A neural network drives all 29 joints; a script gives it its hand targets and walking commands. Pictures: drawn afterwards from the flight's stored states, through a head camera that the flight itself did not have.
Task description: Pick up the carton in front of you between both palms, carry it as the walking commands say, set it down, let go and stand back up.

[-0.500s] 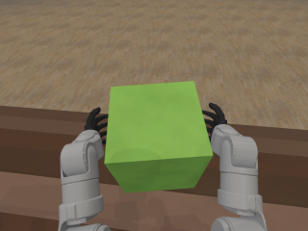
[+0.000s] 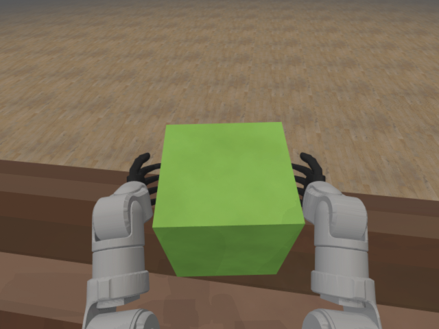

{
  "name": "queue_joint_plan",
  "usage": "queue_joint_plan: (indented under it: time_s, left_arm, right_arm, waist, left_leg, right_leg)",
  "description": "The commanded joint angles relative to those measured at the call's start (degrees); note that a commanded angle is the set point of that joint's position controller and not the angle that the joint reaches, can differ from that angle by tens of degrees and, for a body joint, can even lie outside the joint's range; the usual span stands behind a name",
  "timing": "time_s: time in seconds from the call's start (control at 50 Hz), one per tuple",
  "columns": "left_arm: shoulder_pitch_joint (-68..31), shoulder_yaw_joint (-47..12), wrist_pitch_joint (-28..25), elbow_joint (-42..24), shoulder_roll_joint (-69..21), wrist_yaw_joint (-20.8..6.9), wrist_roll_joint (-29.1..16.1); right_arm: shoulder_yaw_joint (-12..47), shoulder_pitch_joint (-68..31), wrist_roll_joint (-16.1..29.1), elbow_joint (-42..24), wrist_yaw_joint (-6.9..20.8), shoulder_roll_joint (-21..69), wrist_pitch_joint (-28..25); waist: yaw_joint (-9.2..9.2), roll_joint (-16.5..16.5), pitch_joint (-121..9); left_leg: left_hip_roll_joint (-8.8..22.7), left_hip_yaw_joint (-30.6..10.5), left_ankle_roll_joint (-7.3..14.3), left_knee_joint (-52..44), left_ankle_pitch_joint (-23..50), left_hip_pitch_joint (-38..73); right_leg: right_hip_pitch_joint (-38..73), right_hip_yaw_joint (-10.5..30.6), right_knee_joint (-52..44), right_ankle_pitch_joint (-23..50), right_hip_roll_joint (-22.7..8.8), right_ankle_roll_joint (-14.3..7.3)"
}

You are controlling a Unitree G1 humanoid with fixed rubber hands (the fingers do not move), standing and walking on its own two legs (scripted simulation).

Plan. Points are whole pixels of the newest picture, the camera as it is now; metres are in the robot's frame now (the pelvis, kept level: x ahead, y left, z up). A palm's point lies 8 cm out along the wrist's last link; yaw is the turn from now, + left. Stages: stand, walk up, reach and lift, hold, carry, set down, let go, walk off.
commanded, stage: carry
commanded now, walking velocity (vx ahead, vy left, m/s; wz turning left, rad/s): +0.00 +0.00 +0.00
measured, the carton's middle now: (225, 205) +0.34 +0.00 +0.06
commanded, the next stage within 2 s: none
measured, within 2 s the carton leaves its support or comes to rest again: neither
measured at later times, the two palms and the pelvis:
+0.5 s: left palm (136, 197) +0.31 +0.15 +0.12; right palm (308, 193) +0.32 -0.15 +0.12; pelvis +0.00 +0.00 +0.00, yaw +0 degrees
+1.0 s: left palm (136, 196) +0.32 +0.16 +0.12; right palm (307, 189) +0.33 -0.14 +0.12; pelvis +0.01 +0.00 +0.00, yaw +0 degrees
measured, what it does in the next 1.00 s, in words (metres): stands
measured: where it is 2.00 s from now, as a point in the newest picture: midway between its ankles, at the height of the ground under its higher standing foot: outside the picture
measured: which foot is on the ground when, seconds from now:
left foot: down 0.00-1.00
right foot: down 0.00-1.00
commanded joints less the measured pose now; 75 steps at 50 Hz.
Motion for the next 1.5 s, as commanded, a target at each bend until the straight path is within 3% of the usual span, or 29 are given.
queue_joint_plan:
  time_s: [0.0,0.1,0.14,0.16,0.18,0.24,0.3,0.32,0.36,0.4,0.46,0.52,0.7,0.74,0.78,0.84,0.9,1.08,1.1,1.16,1.2,1.28,1.3,1.34,1.36,1.38,1.4,1.44,1.48]
  left_arm:
    - [-30.10,-32.45,0.17,-2.04,-43.14,-0.88,-7.85]
    - [-29.89,-34.07,0.66,-2.73,-41.36,-1.06,-9.31]
    - [-34.32,-34.18,0.63,-4.80,-40.70,-1.19,-9.15]
    - [-34.42,-33.89,0.44,-5.21,-42.53,-0.93,-8.79]
    - [-36.20,-35.07,0.43,-6.67,-44.18,-0.99,-10.40]
    - [-36.53,-35.70,-0.31,-8.10,-43.21,-1.24,-11.22]
    - [-32.66,-35.92,0.52,-5.76,-42.80,-1.61,-10.92]
    - [-31.10,-33.94,0.55,-5.21,-42.44,-1.47,-10.46]
    - [-30.22,-34.59,0.77,-4.39,-41.23,-1.24,-9.86]
    - [-30.76,-35.62,0.52,-3.99,-42.14,-1.27,-11.51]
    - [-32.19,-36.13,0.53,-5.52,-44.98,-1.86,-13.00]
    - [-33.86,-34.77,-0.20,-8.36,-42.97,-1.25,-11.22]
    - [-28.88,-32.64,0.11,-5.45,-41.11,-1.10,-8.26]
    - [-31.70,-35.24,-0.29,-6.46,-44.18,-1.37,-10.19]
    - [-32.94,-36.11,0.16,-5.53,-41.72,-1.04,-9.96]
    - [-33.07,-34.37,0.21,-4.56,-43.57,-0.94,-10.36]
    - [-31.88,-34.59,0.58,-3.97,-43.45,-1.01,-9.73]
    - [-32.35,-34.58,0.00,-4.70,-43.88,-1.60,-10.66]
    - [-29.43,-34.37,0.24,-2.33,-44.40,-1.67,-10.55]
    - [-32.72,-33.80,-0.38,-7.26,-43.14,-1.23,-9.70]
    - [-34.23,-35.22,-0.29,-6.68,-43.25,-0.96,-10.36]
    - [-31.55,-35.24,-0.35,-4.45,-42.18,-0.96,-9.00]
    - [-29.41,-33.32,0.18,-0.29,-41.49,-0.82,-7.83]
    - [-32.03,-33.23,-0.25,-1.50,-40.72,-0.74,-8.40]
    - [-30.02,-31.39,-0.21,-0.21,-40.29,-0.24,-7.62]
    - [-29.48,-31.66,-0.33,-0.47,-40.03,-0.18,-7.19]
    - [-30.93,-29.85,-0.13,0.84,-41.02,-0.23,-7.37]
    - [-31.71,-32.66,-0.22,-0.35,-44.46,-0.52,-9.17]
    - [-36.32,-36.04,-1.60,-3.95,-45.47,-0.84,-11.95]
  right_arm:
    - [34.24,-36.43,11.03,-4.63,1.00,45.64,-1.14]
    - [32.83,-32.25,10.49,-1.84,1.22,44.20,-0.33]
    - [32.34,-31.95,9.43,-0.14,1.27,44.80,-0.32]
    - [33.22,-35.33,10.54,-2.82,1.21,45.06,-0.52]
    - [31.79,-33.56,9.96,-2.10,1.30,45.81,-0.37]
    - [32.86,-34.09,10.67,-2.99,1.66,47.60,-1.02]
    - [33.25,-31.87,9.70,-4.35,1.11,44.57,-0.88]
    - [34.57,-34.62,10.04,-6.32,0.77,46.62,-0.82]
    - [33.93,-32.16,9.92,-4.88,0.73,44.17,-0.53]
    - [34.23,-32.15,10.03,-4.68,0.84,44.21,-0.40]
    - [34.59,-34.36,12.12,-7.22,1.53,45.04,-0.96]
    - [34.21,-32.76,11.57,-4.34,1.37,46.13,-0.55]
    - [35.59,-32.97,12.34,-4.40,2.12,45.99,-0.78]
    - [36.20,-36.01,12.63,-8.48,1.93,46.22,-1.55]
    - [32.85,-29.79,10.04,-0.46,1.76,45.03,-0.86]
    - [33.61,-32.81,11.65,-3.69,1.74,46.16,-0.81]
    - [32.51,-32.40,9.39,-3.18,1.21,43.89,-0.81]
    - [33.72,-33.90,9.23,-5.51,1.09,44.27,-0.95]
    - [35.38,-36.45,10.79,-8.44,0.91,44.44,-1.37]
    - [37.05,-37.68,13.18,-7.61,1.56,47.42,-1.22]
    - [35.45,-35.32,13.10,-3.75,1.41,46.82,-1.13]
    - [32.00,-30.47,8.45,-0.99,1.03,44.28,-1.44]
    - [32.17,-30.70,7.68,-1.37,0.85,43.36,-1.33]
    - [32.02,-30.16,7.38,0.34,0.70,42.93,-1.15]
    - [33.36,-33.34,9.47,-1.30,0.71,44.52,-1.15]
    - [33.02,-34.26,9.27,-1.38,0.37,43.08,-0.77]
    - [33.89,-37.01,10.88,-2.96,0.37,43.31,-1.02]
    - [32.66,-34.79,9.01,-6.32,0.36,43.78,-2.03]
    - [30.86,-33.25,9.21,-1.34,0.24,46.21,-2.33]
  waist:
    - [0.31,-2.62,-14.45]
    - [1.65,-3.74,-15.60]
    - [0.17,0.54,-13.79]
    - [0.83,-2.32,-13.39]
    - [-0.03,2.92,-14.48]
    - [-0.82,-1.44,-14.48]
    - [-0.99,2.39,-14.40]
    - [-0.18,-3.20,-14.41]
    - [0.24,0.64,-15.37]
    - [0.06,-5.53,-17.28]
    - [-0.15,-0.44,-18.82]
    - [0.07,-2.13,-15.17]
    - [-1.05,-3.91,-15.81]
    - [-0.24,-1.81,-19.77]
    - [-0.28,2.61,-16.72]
    - [-0.18,-3.28,-15.38]
    - [-0.09,2.58,-13.80]
    - [-0.26,-6.52,-14.19]
    - [-0.32,-2.28,-15.87]
    - [0.26,-3.54,-14.61]
    - [-0.47,4.93,-12.49]
    - [-0.57,8.66,-14.51]
    - [-0.74,4.17,-14.23]
    - [1.93,-5.70,-12.63]
    - [2.91,-16.67,-8.56]
    - [2.78,-14.04,-5.32]
    - [2.25,-13.74,-5.55]
    - [0.19,-8.06,-10.26]
    - [-0.47,-8.43,-15.69]
  left_leg:
    - [3.38,-2.06,2.30,-5.19,-0.74,2.39]
    - [3.11,-0.92,1.87,-4.92,0.49,4.51]
    - [4.24,-3.80,2.03,-6.60,-4.17,2.02]
    - [5.09,-3.81,2.40,-7.30,-3.58,-0.31]
    - [4.51,-3.30,2.42,-7.53,-1.82,3.35]
    - [4.49,-3.16,2.69,-6.67,-0.53,4.88]
    - [5.49,-4.70,2.74,-8.21,-0.81,2.37]
    - [4.01,-3.23,2.30,-6.60,-2.26,3.20]
    - [3.73,-2.89,2.25,-5.77,0.29,3.26]
    - [3.66,-1.20,1.95,-3.13,3.31,6.03]
    - [3.92,-0.83,2.07,-2.79,1.37,4.71]
    - [3.65,-1.95,2.12,-4.03,-1.15,4.15]
    - [3.59,-2.26,1.78,-4.07,6.13,4.88]
    - [3.82,-2.40,2.96,-2.33,7.51,5.57]
    - [3.64,-1.59,2.21,-3.46,5.59,5.08]
    - [3.45,-1.66,2.61,-4.41,3.26,3.40]
    - [2.94,-0.92,2.07,-4.53,0.73,4.02]
    - [2.42,-1.48,2.38,-3.88,3.05,3.43]
    - [2.90,-1.29,2.62,-5.13,-1.69,4.75]
    - [1.16,-2.78,4.76,-7.23,-21.28,2.09]
    - [4.22,-8.05,6.74,-10.94,-27.31,-0.04]
    - [5.47,-7.66,7.50,-8.42,-24.11,2.23]
    - [3.22,-4.82,6.59,-6.42,-22.83,-2.49]
    - [-0.20,-1.11,4.87,3.36,-20.35,-7.98]
    - [-4.43,5.69,1.92,11.95,-12.70,-13.83]
    - [-2.87,4.50,2.81,12.27,-14.18,-15.84]
    - [-1.82,3.00,3.30,13.66,-14.28,-15.91]
    - [-1.90,5.62,4.76,8.45,-8.89,-8.95]
    - [-2.10,4.09,5.42,-0.76,-4.56,6.05]
  right_leg:
    - [6.67,3.20,-6.95,-0.46,-4.34,-2.73]
    - [7.60,2.19,-4.43,2.13,-3.86,-2.59]
    - [7.32,3.66,-4.95,-1.72,-4.14,-3.06]
    - [8.06,2.24,-4.32,0.36,-4.07,-2.78]
    - [6.23,3.51,-4.88,1.14,-3.77,-2.56]
    - [5.47,2.78,-4.12,1.13,-3.33,-2.92]
    - [7.15,2.34,-4.26,1.38,-3.16,-1.92]
    - [6.53,2.41,-4.99,-0.42,-3.63,-2.11]
    - [7.94,3.24,-4.41,3.62,-4.39,-2.43]
    - [7.85,3.26,-4.37,5.14,-3.85,-2.89]
    - [8.65,2.62,-3.76,8.00,-4.42,-2.81]
    - [4.57,3.21,-5.91,-2.37,-4.18,-2.71]
    - [7.08,1.96,-3.13,6.79,-4.21,-3.68]
    - [9.17,2.87,-2.03,9.74,-4.31,-3.72]
    - [6.65,1.96,-2.40,4.91,-3.96,-3.69]
    - [6.26,2.91,-4.21,4.17,-4.41,-3.25]
    - [4.91,2.82,-4.31,1.51,-2.95,-2.84]
    - [5.32,3.24,-5.91,5.30,-4.53,-2.77]
    - [5.14,3.32,-5.90,-2.02,-4.13,-2.74]
    - [2.61,1.83,-5.96,-24.72,-1.42,-4.61]
    - [2.52,-2.93,1.03,-20.25,1.31,-3.55]
    - [2.60,-6.36,2.36,-8.52,3.60,-4.18]
    - [6.69,-6.11,2.03,-6.26,3.26,-4.41]
    - [8.93,7.26,-6.73,-20.94,-4.10,-7.63]
    - [8.59,16.65,-12.30,-27.15,-9.21,-10.52]
    - [5.46,24.58,-14.75,-29.33,-12.38,-13.35]
    - [7.05,25.74,-14.23,-21.87,-13.37,-13.83]
    - [6.46,17.01,-7.86,-8.32,-11.31,-12.14]
    - [0.75,6.36,0.59,-9.75,-5.37,-6.91]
